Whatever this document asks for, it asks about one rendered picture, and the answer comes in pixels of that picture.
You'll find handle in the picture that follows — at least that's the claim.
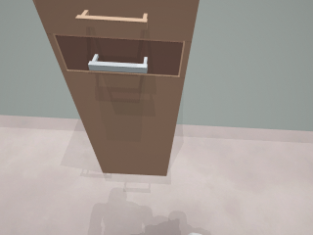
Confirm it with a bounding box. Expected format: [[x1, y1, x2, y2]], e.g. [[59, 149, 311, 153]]
[[75, 15, 148, 30], [88, 54, 148, 73]]

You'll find drawer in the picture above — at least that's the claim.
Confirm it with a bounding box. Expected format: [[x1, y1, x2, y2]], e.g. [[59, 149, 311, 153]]
[[55, 33, 184, 75]]

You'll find cabinet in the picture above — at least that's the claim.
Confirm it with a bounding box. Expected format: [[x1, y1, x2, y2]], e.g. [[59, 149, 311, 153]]
[[32, 0, 200, 176]]

